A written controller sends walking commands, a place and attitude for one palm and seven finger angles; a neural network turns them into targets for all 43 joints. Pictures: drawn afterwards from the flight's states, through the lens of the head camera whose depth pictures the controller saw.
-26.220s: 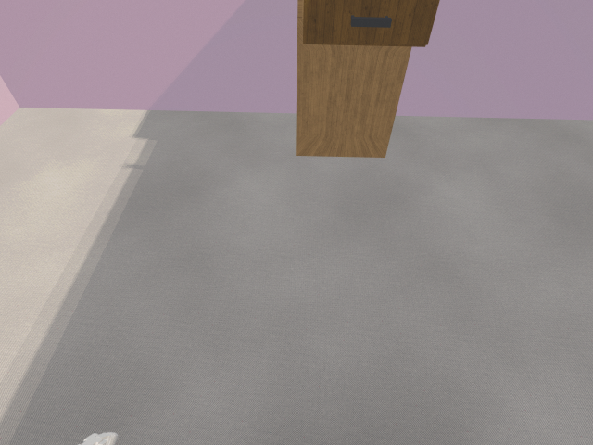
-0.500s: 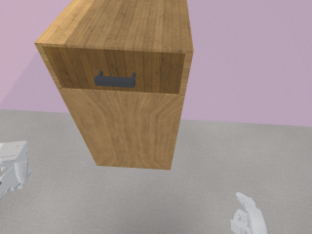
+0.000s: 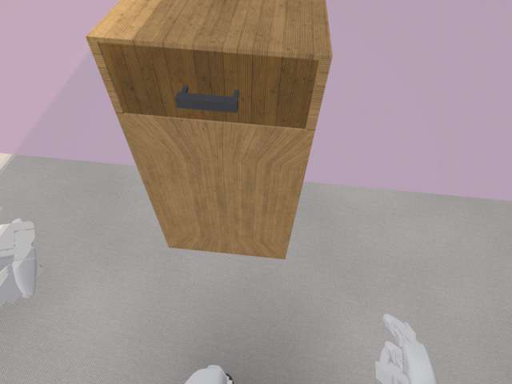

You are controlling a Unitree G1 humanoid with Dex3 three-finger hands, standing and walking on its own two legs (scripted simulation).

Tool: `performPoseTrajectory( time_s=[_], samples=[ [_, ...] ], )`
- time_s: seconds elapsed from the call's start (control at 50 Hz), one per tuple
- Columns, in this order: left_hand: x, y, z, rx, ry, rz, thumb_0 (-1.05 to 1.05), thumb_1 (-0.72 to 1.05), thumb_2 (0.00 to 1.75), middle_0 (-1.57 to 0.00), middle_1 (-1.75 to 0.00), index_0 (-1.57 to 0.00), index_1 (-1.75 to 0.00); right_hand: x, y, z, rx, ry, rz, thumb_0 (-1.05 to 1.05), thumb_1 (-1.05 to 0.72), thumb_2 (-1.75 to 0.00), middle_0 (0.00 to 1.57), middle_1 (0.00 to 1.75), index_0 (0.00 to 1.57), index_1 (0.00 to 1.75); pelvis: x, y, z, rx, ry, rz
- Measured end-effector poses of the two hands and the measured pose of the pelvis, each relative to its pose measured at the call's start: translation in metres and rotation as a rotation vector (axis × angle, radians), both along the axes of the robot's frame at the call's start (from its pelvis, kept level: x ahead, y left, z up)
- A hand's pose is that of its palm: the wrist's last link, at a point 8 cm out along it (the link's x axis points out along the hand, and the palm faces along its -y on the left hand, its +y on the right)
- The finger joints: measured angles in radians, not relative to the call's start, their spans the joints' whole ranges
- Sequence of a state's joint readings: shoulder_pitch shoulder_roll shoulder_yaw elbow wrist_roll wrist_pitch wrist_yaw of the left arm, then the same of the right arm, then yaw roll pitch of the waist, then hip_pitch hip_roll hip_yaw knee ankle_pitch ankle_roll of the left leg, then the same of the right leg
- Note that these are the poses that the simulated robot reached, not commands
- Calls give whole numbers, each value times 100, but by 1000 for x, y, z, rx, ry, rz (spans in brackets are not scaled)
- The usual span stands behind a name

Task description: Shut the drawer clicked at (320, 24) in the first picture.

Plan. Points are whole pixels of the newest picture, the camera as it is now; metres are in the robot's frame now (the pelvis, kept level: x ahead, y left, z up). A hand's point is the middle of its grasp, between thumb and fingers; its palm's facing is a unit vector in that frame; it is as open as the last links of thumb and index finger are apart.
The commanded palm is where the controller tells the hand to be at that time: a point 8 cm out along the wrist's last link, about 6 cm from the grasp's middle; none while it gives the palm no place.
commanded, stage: step back with the hand held close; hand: left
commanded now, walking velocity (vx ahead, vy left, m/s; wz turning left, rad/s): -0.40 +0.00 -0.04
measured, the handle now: (209, 97) +0.67 +0.15 +0.06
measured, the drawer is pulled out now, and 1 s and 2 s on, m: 0.00 0.00 0.00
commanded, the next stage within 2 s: stop stepping back and stand still in 0.28 s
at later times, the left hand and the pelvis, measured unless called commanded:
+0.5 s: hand (5, 366) +0.11 +0.22 +0.19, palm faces +0.23 -0.87 -0.44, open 3.2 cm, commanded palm +0.05 +0.27 +0.19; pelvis -0.10 +0.01 +0.01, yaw -5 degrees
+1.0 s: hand out of the picture +0.07 +0.24 +0.17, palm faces +0.32 -0.86 -0.40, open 3.2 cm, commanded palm +0.02 +0.29 +0.19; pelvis -0.13 +0.02 +0.01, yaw -4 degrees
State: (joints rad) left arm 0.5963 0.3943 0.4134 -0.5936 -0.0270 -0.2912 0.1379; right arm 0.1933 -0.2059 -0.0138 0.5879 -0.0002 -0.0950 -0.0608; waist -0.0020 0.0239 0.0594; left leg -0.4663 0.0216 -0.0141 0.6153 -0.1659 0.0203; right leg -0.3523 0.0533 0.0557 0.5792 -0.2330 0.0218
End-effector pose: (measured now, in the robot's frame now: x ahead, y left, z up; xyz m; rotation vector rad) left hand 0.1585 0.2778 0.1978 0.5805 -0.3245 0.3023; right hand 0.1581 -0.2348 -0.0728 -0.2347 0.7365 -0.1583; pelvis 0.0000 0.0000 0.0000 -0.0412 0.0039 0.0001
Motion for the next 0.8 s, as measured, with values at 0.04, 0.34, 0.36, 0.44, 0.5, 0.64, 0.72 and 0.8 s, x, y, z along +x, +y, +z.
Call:
performPoseTrajectory(
  time_s=[0.04, 0.34, 0.36, 0.44, 0.5, 0.64, 0.72, 0.8],
  samples=[
    [-6, -3, -3, -26, 5, -20, 1, 89, 90, -140, -160, -140, -160, -5, 0, 0, -1, 10, -4, 1, -91, -90, 20, 30, 20, 30, -6, 2, 1, 2, -1, 3],
    [-54, 20, 12, -67, -54, -36, 1, 89, 90, -141, -160, -140, -160, -53, 30, 26, -9, -36, 32, 1, -91, -90, 20, 30, 20, 30, -56, 17, 15, -49, 44, -36],
    [-57, 16, 12, -77, -57, -48, 1, 89, 90, -141, -160, -140, -160, -57, 31, 26, -4, -39, 38, 1, -91, -90, 20, 30, 20, 30, -61, 16, 15, -46, 49, -44],
    [-69, -4, 8, -56, -55, -124, 1, 90, 90, -140, -160, -140, -160, -78, 28, 17, 15, -49, 41, 1, -91, -90, 20, 30, 21, 30, -88, 8, 8, -10, 55, -83],
    [-77, -15, 6, -50, -16, -172, 1, 89, 90, -141, -160, -140, -160, -104, 19, 11, 20, -22, -2, 1, -91, -90, 20, 30, 21, 30, -105, 8, 7, -16, 27, -91],
    [-88, 1, 0, -60, 5, -130, 1, 89, 90, -141, -160, -141, -160, -163, -8, 7, -37, 31, -162, 1, -91, -90, 20, 30, 20, 30, -105, 16, 6, 11, 4, -82],
    [-93, 10, -4, -65, 35, -77, 1, 89, 90, -141, -160, -141, -160, -183, -11, 13, -49, 31, -174, 1, -91, -90, 20, 30, 20, 30, -116, 15, 11, 31, -7, -94],
    [-107, -1, -1, -53, 56, -83, 1, 89, 90, -140, -160, -140, -160, -189, -9, 14, -27, 12, -142, 2, -91, -90, 20, 30, 20, 30, -126, 11, 14, 25, -8, -76]
  ],
)
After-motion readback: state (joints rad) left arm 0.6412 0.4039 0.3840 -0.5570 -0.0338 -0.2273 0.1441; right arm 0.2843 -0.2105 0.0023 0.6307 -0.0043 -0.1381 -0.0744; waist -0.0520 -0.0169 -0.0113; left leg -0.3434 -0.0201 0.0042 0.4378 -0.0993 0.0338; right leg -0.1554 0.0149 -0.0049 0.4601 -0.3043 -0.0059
